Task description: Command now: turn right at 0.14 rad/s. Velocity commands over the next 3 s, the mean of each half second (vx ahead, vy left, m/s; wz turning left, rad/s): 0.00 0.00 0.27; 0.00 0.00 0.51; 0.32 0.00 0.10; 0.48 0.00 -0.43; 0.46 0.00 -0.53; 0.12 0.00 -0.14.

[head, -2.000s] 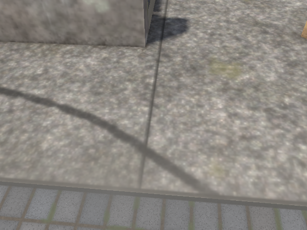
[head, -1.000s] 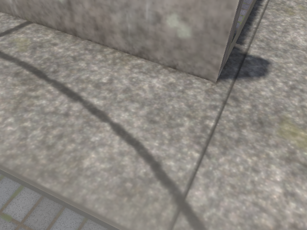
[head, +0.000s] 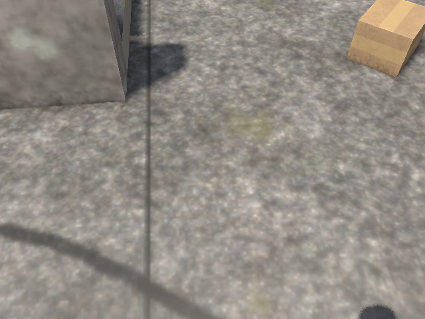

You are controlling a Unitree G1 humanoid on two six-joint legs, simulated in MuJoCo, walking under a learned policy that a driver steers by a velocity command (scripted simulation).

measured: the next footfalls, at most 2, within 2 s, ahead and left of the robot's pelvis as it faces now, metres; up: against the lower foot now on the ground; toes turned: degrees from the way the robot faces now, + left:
left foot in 0.46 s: +0.07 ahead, +0.13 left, +0.00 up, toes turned +13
right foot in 1.04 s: +0.16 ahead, -0.06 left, +0.00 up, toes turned +33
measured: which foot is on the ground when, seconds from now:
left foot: down 0.00-0.18, up 0.20-0.44, down 0.46-1.00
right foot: down 0.00-0.46, up 0.48-1.00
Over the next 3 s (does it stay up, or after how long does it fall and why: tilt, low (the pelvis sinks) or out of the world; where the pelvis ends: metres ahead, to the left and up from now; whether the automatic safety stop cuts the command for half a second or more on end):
stays up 0.84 0.34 0.00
